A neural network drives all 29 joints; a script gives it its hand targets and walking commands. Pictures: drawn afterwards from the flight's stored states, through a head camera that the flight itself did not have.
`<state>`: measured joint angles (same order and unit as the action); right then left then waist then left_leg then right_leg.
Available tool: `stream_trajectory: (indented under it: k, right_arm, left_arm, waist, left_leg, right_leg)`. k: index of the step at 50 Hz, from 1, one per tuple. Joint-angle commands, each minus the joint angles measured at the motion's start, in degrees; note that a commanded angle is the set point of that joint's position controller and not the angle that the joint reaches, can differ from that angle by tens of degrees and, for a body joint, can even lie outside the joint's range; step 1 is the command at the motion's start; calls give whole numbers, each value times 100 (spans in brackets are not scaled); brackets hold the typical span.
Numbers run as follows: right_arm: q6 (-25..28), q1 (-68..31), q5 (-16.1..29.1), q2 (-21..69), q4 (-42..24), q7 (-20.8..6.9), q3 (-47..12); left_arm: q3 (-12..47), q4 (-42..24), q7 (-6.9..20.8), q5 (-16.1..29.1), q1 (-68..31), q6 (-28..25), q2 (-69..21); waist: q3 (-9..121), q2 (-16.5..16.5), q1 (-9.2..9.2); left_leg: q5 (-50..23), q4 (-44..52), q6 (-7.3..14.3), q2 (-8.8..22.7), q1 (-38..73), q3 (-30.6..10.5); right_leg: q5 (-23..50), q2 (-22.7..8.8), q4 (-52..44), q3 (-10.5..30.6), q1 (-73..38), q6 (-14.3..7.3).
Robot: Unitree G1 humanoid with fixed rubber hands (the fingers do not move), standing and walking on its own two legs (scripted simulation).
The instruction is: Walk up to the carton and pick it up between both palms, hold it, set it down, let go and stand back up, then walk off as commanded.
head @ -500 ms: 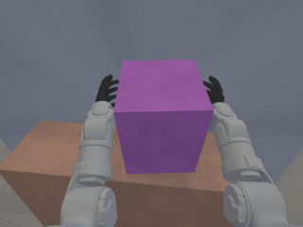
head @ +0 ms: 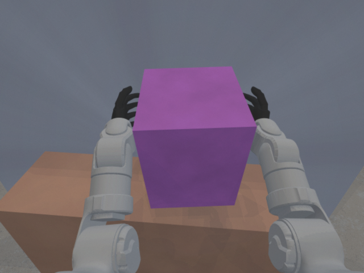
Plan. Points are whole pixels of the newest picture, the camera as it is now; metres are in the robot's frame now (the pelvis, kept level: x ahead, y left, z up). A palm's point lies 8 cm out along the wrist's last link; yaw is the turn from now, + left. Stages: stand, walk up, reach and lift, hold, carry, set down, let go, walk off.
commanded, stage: hold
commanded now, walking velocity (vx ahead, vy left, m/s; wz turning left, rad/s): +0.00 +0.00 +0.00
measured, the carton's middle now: (190, 138) +0.39 +0.02 +0.17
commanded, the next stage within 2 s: none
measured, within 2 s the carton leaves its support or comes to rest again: neither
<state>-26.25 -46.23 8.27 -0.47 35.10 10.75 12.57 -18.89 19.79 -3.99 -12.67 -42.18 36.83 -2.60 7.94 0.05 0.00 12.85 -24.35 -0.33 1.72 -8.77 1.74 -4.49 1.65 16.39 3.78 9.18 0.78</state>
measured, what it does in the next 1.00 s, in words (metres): stands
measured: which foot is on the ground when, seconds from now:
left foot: down 0.00-1.00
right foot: down 0.00-1.00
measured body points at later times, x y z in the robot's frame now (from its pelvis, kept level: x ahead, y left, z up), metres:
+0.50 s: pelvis +0.00 +0.00 +0.00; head -0.07 +0.01 +0.44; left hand +0.37 +0.17 +0.23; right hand +0.39 -0.12 +0.23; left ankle +0.01 +0.11 -0.75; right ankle +0.05 -0.13 -0.75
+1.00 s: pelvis +0.00 +0.00 +0.00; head -0.07 +0.01 +0.44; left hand +0.37 +0.17 +0.23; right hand +0.39 -0.13 +0.23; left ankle +0.01 +0.11 -0.75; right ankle +0.05 -0.13 -0.75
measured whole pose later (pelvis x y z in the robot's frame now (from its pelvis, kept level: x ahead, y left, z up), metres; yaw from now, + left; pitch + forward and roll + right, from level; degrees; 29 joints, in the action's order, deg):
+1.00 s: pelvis +0.00 +0.00 +0.00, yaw +0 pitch -3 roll -1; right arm -28.8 -46.2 9.5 -0.5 32.3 11.8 12.2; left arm -18.9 17.4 -3.4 -12.7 -42.2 39.6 -2.5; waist 7.9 0.1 -0.1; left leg 12.8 -24.3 -0.3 1.7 -8.8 1.7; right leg -4.5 1.7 16.4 3.8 9.2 0.8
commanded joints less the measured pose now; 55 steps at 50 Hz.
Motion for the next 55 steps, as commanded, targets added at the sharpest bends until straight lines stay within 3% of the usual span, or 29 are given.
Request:
stream_trajectory:
  k: [1,25,32,35,37,55]
  right_arm:
    - [165,-4845,914,3721,-1552,-457,-2994]
    - [24,-4771,1012,3587,-1635,-421,-2964]
    - [-9,-4798,1018,3637,-1693,-400,-3003]
    - [-13,-4747,1059,3605,-1698,-394,-3025]
    - [-33,-4688,1005,3537,-1615,-395,-2958]
    - [-59,-4659,1044,3541,-1696,-370,-3004]
  left_arm:
    - [2992,-849,897,943,-4383,49,-3245]
    - [3128,-1047,912,922,-4414,170,-3276]
    - [3054,-994,912,905,-4327,192,-3249]
    - [3057,-1098,923,844,-4286,220,-3212]
    - [3060,-1086,933,873,-4334,207,-3212]
    - [3027,-1149,968,807,-4238,270,-3175]
  waist:
    - [1764,-110,-778]
    - [1761,52,-832]
    - [1772,-76,-773]
    - [1800,35,-758]
    - [1775,47,-831]
    - [1732,9,-822]
  left_leg:
    - [-518,672,-50,-432,59,-245]
    - [-630,680,-159,-396,70,-264]
    - [-659,653,-100,-427,110,-262]
    - [-794,629,-120,-445,149,-256]
    - [-624,655,-130,-426,121,-258]
    - [-749,638,-111,-452,162,-247]
  right_leg:
    - [601,231,-14,-464,-1818,70]
    - [655,291,32,-447,-1830,26]
    - [653,275,-1,-432,-1809,62]
    - [776,282,27,-441,-1877,61]
    - [663,263,20,-430,-1854,54]
    - [745,265,15,-435,-1887,75]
